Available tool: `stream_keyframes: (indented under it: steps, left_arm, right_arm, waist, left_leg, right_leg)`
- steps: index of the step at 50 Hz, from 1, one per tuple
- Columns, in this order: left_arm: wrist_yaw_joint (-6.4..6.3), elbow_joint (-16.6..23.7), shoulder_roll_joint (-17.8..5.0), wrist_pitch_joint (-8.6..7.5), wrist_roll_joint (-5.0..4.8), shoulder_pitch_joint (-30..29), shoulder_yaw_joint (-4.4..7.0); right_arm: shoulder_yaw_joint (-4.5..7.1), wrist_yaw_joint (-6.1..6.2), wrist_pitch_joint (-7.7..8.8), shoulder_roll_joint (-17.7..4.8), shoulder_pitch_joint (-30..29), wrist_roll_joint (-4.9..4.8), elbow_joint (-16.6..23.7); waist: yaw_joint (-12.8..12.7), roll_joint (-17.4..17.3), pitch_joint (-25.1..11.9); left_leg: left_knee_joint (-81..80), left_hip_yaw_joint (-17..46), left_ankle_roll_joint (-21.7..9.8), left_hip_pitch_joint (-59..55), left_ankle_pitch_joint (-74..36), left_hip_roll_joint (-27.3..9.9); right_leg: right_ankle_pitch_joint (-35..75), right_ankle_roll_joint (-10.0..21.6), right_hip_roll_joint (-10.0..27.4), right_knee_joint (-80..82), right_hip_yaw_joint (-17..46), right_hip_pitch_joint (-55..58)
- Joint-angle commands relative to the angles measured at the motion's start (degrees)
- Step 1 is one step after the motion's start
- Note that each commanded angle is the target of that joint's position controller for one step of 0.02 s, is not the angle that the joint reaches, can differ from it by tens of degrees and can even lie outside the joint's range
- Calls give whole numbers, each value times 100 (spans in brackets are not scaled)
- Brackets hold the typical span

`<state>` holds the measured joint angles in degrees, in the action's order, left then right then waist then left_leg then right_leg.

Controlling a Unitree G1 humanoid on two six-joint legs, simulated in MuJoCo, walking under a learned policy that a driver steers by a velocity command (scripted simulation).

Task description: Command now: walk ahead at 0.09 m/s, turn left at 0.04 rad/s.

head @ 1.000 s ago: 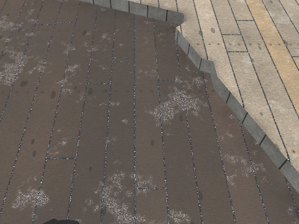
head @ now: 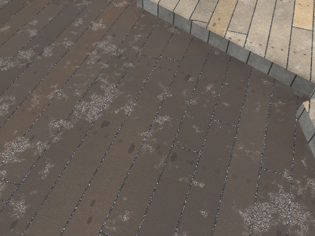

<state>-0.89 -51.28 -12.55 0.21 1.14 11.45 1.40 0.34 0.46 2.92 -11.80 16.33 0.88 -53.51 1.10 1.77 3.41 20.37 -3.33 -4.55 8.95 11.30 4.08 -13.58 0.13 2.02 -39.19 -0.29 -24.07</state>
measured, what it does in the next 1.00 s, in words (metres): walks ahead, turning right: right foot, then left foot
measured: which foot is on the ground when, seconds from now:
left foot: down 0.00-0.10, up 0.12-0.38, down 0.40-0.88, up 0.90-1.00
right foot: up 0.00-0.06, down 0.08-0.40, up 0.42-0.84, down 0.86-1.00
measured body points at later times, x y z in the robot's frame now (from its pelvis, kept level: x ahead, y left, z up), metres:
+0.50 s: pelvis +0.12 +0.02 +0.00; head +0.12 +0.04 +0.45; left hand +0.15 +0.28 -0.15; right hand +0.14 -0.24 -0.13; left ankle +0.10 +0.11 -0.74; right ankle +0.08 -0.10 -0.70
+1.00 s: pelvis +0.35 -0.05 -0.02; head +0.39 -0.06 +0.43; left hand +0.54 +0.17 -0.15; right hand +0.31 -0.31 -0.16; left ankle +0.30 +0.11 -0.64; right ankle +0.39 -0.10 -0.74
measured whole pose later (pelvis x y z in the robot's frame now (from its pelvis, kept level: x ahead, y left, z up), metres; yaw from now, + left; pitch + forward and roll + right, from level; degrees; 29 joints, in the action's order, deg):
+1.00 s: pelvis +0.35 -0.05 -0.02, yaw -20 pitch +0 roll -1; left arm 0.7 -52.1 -14.9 -1.2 0.8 10.0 4.5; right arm 2.7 0.2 4.8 -12.3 15.6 1.3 -52.4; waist 1.0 -0.5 4.8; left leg 71.7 -0.8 -0.8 22.2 19.3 -4.8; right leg -10.1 8.6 -7.6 -28.8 -4.6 -18.1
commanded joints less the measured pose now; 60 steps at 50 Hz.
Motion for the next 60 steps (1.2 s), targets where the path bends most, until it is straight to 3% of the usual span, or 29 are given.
stream_keyframes:
  steps: [1,2,4,5,6,7,9,11,14,17,19,20,21,22,23,25,31,38,40,42,43,44,45,46,48,49,51,53,60]
  left_arm:
    - [-72,-22,-289,12,6,525,43]
    - [-87,-87,-262,-14,26,590,26]
    - [-101,-175,-717,-132,127,826,113]
    - [-68,-218,-1131,-123,27,727,225]
    - [1,-321,-1108,-90,-63,1041,299]
    - [35,-373,-976,-87,-51,1181,281]
    - [34,-395,-828,-124,56,1061,264]
    - [24,-359,-767,-201,-9,715,270]
    - [21,-401,-757,-291,-66,548,297]
    - [53,-530,-835,-270,-84,654,350]
    - [64,-509,-787,-228,-98,532,366]
    - [77,-348,-553,-255,-79,248,304]
    - [136,-53,37,-312,-149,-10,148]
    - [141,70,-394,-316,-12,-205,238]
    - [191,-18,-612,-310,20,-127,313]
    - [282,-226,-463,-309,18,264,319]
    - [364,47,-147,-178,57,-506,253]
    - [477,620,-133,-155,86,-1513,132]
    - [434,555,-262,-152,104,-1145,188]
    - [375,260,-508,-182,114,-45,318]
    - [311,7,-751,-214,162,797,447]
    - [213,-13,-1331,-213,227,1228,621]
    - [209,130,-1708,-155,105,1069,679]
    - [156,66,-1555,-95,-3,963,648]
    - [111,91,-1016,-168,-41,380,511]
    - [90,138,-890,-197,-96,141,469]
    - [84,148,-828,-316,-132,164,422]
    - [90,84,-903,-404,-124,357,420]
    - [99,-153,-860,-454,-108,1296,345]
  right_arm:
    - [116,41,-5,-690,-130,-1,170]
    - [104,60,-38,-677,-214,-33,146]
    - [129,65,-88,-663,150,9,76]
    - [67,35,-104,-336,601,-29,33]
    - [94,33,-142,-480,380,54,-18]
    - [156,4,-140,-594,65,78,98]
    - [237,-81,-115,-689,-297,72,255]
    - [242,-147,-47,-541,-151,74,185]
    - [223,-164,0,-339,-173,72,117]
    - [236,-134,1,-314,-165,45,110]
    - [294,-77,47,-415,497,57,-133]
    - [375,-9,101,-713,1090,90,-270]
    - [519,56,133,-1358,1587,96,-301]
    - [569,88,94,-1461,1487,128,-364]
    - [466,83,101,-1049,907,112,-197]
    - [383,81,184,-766,396,31,-25]
    - [289,107,340,-491,986,49,-276]
    - [306,141,336,-691,1127,33,-422]
    - [346,173,290,-842,1068,28,-438]
    - [399,178,186,-1009,977,34,-392]
    - [409,150,157,-1045,896,26,-317]
    - [330,79,162,-627,1022,-37,-65]
    - [324,-11,222,-530,855,-85,344]
    - [391,-39,278,-833,40,-34,498]
    - [365,-25,370,-738,22,-22,466]
    - [358,-20,271,-668,142,91,450]
    - [350,-52,55,-613,279,202,493]
    - [333,-99,-60,-515,138,200,547]
    - [305,-196,-96,-553,-1315,128,1016]
  waist:
    - [-227,-698,-472]
    - [-325,-564,-393]
    - [-204,-133,-415]
    - [92,696,-201]
    - [-297,954,55]
    - [-404,1011,317]
    - [-367,858,400]
    - [-103,499,104]
    - [-47,498,-75]
    - [-29,504,-31]
    - [260,169,-55]
    - [534,-411,-123]
    - [724,-1791,-268]
    - [621,-1583,177]
    - [252,-830,414]
    - [-75,-660,327]
    - [46,-573,276]
    - [101,-688,425]
    - [-119,-801,118]
    - [-568,-845,-555]
    - [-967,-654,-995]
    - [-963,260,-1602]
    - [-701,900,-2059]
    - [-800,105,-1420]
    - [-306,-479,-354]
    - [-74,-536,-310]
    - [101,-256,-351]
    - [120,-220,-285]
    - [-438,88,-33]
  left_leg:
    - [-209,866,-608,460,-2777,-1547]
    - [-102,911,-483,611,-2053,-1467]
    - [221,992,-292,970,544,-1061]
    - [444,569,-231,1516,1695,-439]
    - [1191,84,-131,1702,1851,-134]
    - [1798,-20,-96,1910,1768,-65]
    - [2705,317,-88,2214,1771,-353]
    - [2647,343,-29,1890,1384,-491]
    - [1908,56,70,1174,1042,-377]
    - [902,-209,117,412,586,-275]
    - [292,-185,137,-819,467,-190]
    - [-233,691,44,-1588,1203,-867]
    - [-1428,2737,-303,-2055,3133,-2275]
    - [-1748,3468,-725,-1378,3504,-2880]
    - [-1666,3018,-654,-995,3202,-2598]
    - [-1717,1907,-345,-844,1928,-2146]
    - [-1385,216,-277,-1085,-1079,-1811]
    - [-966,-733,-221,-1117,-3083,-1828]
    - [-160,-959,-151,-1421,-5007,-1880]
    - [1548,-1045,-125,-1345,-5677,-1906]
    - [2911,-1105,1,-621,-4678,-1811]
    - [4966,-1094,220,1197,-1300,-1376]
    - [6515,-166,416,2807,2071,-191]
    - [6485,561,326,3419,1405,-596]
    - [5440,532,288,3012,620,-1039]
    - [5146,543,357,2630,576,-1111]
    - [4745,550,547,2189,709,-1162]
    - [4241,396,655,2251,434,-1167]
    - [2484,226,617,3036,-1135,-1077]
  right_leg:
    - [176,109,-73,614,-105,1259]
    - [530,164,-64,1232,-100,1605]
    - [420,357,472,1476,488,2100]
    - [-433,761,890,1789,1234,2095]
    - [-1818,1156,1332,2454,2057,1843]
    - [-2479,1382,1593,2965,2602,1662]
    - [-2495,1478,1704,3370,2706,1519]
    - [-1755,1247,1410,3349,2070,1490]
    - [-1024,1054,978,3214,1214,1254]
    - [-1264,1062,910,2980,1059,839]
    - [-1743,923,637,2325,984,-64]
    - [-1841,720,302,1433,728,-880]
    - [-1714,424,-460,-286,-122,-1822]
    - [-1561,528,-296,-1248,110,-2141]
    - [-1013,585,-23,-1625,425,-2034]
    - [-331,503,129,-1701,414,-1731]
    - [691,266,177,-1739,17,-2110]
    - [937,568,-88,245,-817,-999]
    - [527,835,-417,320,-1029,-412]
    - [156,1148,-794,530,-1055,817]
    - [176,1360,-752,944,-739,2056]
    - [-685,1887,755,1156,1350,3654]
    - [-426,2624,1938,2138,4430,4353]
    - [-367,2364,1665,2373,3693,3956]
    - [1184,1866,1210,2482,2393,2444]
    - [1383,1713,921,2603,1985,1962]
    - [2020,1786,743,2667,1730,1467]
    - [2016,1686,547,2787,1386,1312]
    - [2457,1122,463,2943,1201,2211]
